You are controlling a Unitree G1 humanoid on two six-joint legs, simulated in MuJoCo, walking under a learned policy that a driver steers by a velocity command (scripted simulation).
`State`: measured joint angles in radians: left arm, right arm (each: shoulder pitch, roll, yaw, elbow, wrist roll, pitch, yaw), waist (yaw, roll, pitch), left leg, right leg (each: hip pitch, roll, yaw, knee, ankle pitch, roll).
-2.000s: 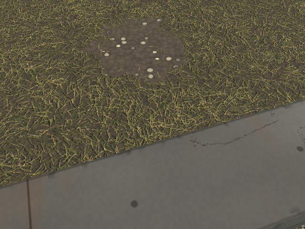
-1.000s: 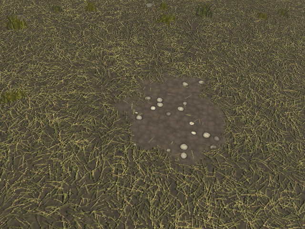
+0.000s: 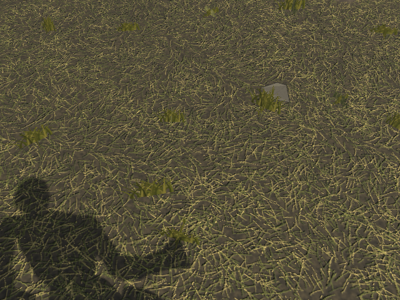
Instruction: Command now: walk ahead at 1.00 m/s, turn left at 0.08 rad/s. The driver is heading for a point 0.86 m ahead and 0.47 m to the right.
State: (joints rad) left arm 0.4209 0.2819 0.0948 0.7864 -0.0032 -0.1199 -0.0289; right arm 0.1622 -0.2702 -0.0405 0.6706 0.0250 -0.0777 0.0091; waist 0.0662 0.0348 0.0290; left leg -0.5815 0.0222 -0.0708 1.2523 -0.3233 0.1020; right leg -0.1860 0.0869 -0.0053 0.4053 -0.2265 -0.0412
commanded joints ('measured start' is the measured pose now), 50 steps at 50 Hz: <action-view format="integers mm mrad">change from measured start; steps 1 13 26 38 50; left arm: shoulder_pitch -65 45 -222 51 -42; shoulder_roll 36 73 11 237 157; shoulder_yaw -22 -43 -52 31 8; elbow -58 -48 -205 -185 -129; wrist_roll -19 27 -20 -8 -42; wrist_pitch -21 23 98 53 50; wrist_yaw -3 30 -13 -19 46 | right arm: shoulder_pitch -41 311 -17 -39 -290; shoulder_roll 11 -249 -118 -180 -67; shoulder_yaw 21 -80 -52 -17 -7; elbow -109 -88 49 -107 -187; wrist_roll -23 -14 -33 26 -13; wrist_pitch -23 -54 -54 -118 -62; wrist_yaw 4 -18 -22 -1 3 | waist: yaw -82 -310 -16 47 15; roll -63 -38 -9 -145 -97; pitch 63 -385 93 -174 33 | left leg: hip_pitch -211 999 362 -300 244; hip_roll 105 227 209 -36 -44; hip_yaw -37 -212 205 -70 0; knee -128 -635 -1138 278 -685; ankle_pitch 72 86 278 -78 473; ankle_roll -28 13 7 -41 -187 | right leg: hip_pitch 6 -291 -561 449 -249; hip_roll -278 -133 -273 -336 -76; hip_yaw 402 171 53 895 381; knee -251 646 669 -206 -147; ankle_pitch -22 327 239 -492 -58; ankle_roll -212 -35 4 -346 -185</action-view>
